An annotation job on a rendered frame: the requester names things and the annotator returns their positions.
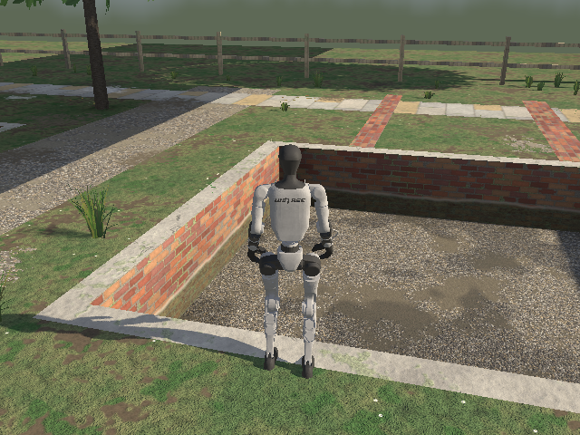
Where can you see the robot left forearm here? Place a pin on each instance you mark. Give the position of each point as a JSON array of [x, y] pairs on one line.
[[253, 239]]

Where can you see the right robot upper arm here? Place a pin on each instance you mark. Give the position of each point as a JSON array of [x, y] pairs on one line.
[[321, 206]]

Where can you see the robot left foot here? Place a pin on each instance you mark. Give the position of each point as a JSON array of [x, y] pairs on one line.
[[269, 363]]

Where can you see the humanoid robot torso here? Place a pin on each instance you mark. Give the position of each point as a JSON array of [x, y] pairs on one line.
[[290, 213]]

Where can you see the left robot hand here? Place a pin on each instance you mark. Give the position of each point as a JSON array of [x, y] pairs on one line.
[[251, 254]]

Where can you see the robot right forearm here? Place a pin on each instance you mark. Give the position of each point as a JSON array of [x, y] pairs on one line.
[[327, 237]]

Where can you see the right robot hand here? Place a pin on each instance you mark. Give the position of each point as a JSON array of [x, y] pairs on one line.
[[329, 250]]

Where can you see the left robot upper arm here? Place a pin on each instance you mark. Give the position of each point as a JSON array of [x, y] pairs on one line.
[[258, 208]]

